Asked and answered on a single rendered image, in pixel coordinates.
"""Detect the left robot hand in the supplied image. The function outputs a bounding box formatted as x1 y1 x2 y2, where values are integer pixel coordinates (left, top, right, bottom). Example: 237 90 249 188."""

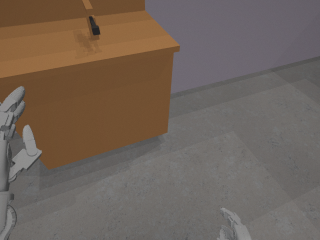
0 86 42 192

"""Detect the tap lever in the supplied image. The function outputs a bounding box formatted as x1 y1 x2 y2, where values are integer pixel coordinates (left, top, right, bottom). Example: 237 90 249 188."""
89 16 100 36

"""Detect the counter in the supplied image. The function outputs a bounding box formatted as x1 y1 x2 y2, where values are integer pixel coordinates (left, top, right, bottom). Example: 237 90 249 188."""
0 0 180 170

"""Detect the robot left forearm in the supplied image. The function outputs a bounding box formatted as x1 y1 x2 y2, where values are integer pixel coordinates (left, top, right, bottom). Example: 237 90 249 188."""
0 191 17 240

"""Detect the right robot hand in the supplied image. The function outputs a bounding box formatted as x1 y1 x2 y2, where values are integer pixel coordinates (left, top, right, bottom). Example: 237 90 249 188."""
216 207 252 240

